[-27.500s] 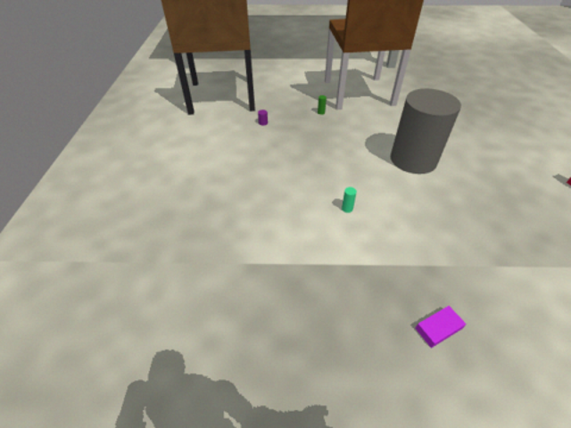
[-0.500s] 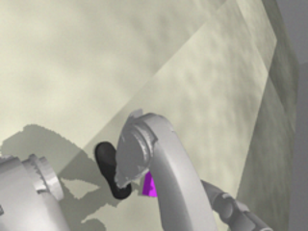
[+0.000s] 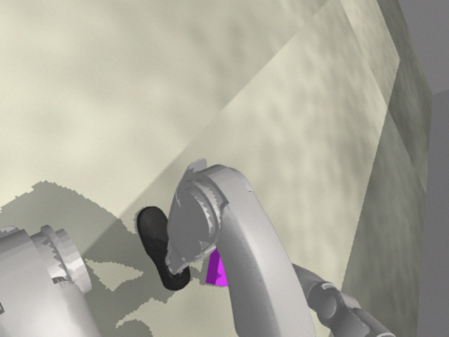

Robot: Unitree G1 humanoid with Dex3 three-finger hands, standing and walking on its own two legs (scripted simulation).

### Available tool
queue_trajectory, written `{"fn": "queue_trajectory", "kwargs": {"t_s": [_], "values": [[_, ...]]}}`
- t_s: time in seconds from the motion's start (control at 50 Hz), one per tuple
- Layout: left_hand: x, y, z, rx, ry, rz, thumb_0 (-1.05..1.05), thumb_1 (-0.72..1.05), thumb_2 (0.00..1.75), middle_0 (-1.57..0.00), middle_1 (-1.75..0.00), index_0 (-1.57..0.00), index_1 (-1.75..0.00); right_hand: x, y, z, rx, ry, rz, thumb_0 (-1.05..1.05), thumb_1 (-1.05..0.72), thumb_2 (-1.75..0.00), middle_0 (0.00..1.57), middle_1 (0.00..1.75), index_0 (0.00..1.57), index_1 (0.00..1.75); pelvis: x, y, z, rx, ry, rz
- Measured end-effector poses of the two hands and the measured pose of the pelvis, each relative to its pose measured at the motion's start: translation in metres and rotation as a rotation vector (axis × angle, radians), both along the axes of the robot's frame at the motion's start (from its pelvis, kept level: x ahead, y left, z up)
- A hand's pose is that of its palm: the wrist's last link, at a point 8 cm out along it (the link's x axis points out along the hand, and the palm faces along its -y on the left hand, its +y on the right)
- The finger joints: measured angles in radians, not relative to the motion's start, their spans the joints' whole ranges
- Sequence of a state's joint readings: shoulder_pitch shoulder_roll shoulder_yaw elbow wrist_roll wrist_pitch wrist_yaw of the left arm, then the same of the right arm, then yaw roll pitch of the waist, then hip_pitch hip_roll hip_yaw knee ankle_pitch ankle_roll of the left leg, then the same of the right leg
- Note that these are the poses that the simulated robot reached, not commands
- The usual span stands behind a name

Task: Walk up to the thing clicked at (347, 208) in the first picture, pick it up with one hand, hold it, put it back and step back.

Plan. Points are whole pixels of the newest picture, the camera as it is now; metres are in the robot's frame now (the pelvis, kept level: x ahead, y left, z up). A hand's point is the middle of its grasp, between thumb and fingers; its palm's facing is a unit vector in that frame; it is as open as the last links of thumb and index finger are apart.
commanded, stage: withdraw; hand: left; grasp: from the side
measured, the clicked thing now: out of the picture +0.49 +0.27 -0.25
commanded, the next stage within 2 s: rise in 0.38 s
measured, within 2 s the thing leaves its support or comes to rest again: neither
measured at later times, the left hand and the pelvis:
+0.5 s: hand out of the picture +0.49 +0.37 -0.12, palm faces +0.40 -0.91 -0.10, open 17.3 cm; pelvis +0.00 +0.00 +0.00, yaw +1 degrees
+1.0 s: hand out of the picture +0.37 +0.41 -0.01, palm faces +0.30 -0.83 -0.48, open 16.6 cm; pelvis +0.02 +0.00 +0.08, yaw +9 degrees
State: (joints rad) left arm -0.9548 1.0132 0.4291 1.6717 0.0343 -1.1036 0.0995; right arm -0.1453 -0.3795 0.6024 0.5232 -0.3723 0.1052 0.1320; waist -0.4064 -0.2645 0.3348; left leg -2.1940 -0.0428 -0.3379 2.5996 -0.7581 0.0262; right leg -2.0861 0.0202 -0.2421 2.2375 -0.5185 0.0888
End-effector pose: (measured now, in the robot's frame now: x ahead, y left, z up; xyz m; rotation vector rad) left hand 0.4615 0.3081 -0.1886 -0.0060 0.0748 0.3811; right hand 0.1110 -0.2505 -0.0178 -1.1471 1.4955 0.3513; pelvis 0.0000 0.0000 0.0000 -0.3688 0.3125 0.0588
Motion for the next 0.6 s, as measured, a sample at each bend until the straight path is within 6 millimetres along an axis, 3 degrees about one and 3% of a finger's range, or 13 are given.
{"fn": "queue_trajectory", "kwargs": {"t_s": [0.24,0.32,0.44,0.52,0.6], "values": [[0.001,0.009,0.003,0.012,-0.016,0.012,-0.01,-0.49,0.24,-0.30,-0.27,-0.30,-0.28,0.001,0.000,0.002,-0.005,-0.010,-0.007,0.00,-0.92,-0.90,0.20,0.30,0.21,0.30,0.000,0.000,0.000,0.001,0.000,-0.002],[0.002,0.031,0.017,0.041,-0.057,0.048,-0.01,-0.53,0.19,-0.22,-0.19,-0.22,-0.21,0.000,-0.002,0.001,-0.006,-0.015,-0.025,0.00,-0.92,-0.90,0.20,0.30,0.21,0.30,0.001,-0.001,0.001,0.008,0.005,0.000],[-0.001,0.081,0.054,0.104,-0.074,0.065,-0.01,-0.57,0.11,-0.16,-0.12,-0.15,-0.13,0.001,-0.006,0.000,-0.002,-0.044,-0.079,0.00,-0.92,-0.90,0.20,0.30,0.21,0.30,0.002,-0.002,0.003,0.020,0.034,0.009],[-0.011,0.103,0.073,0.118,-0.030,0.023,-0.01,-0.59,0.08,-0.13,-0.09,-0.13,-0.10,0.004,-0.007,-0.002,0.017,-0.075,-0.109,0.00,-0.91,-0.90,0.20,0.30,0.21,0.30,0.002,-0.001,0.005,0.029,0.055,0.017],[-0.024,0.115,0.075,0.134,0.123,0.002,-0.01,-0.59,0.07,-0.11,-0.08,-0.10,-0.09,0.009,-0.006,-0.003,0.040,-0.124,-0.183,0.00,-0.92,-0.90,0.20,0.30,0.21,0.30,0.002,-0.001,0.010,0.046,0.080,0.023]]}}
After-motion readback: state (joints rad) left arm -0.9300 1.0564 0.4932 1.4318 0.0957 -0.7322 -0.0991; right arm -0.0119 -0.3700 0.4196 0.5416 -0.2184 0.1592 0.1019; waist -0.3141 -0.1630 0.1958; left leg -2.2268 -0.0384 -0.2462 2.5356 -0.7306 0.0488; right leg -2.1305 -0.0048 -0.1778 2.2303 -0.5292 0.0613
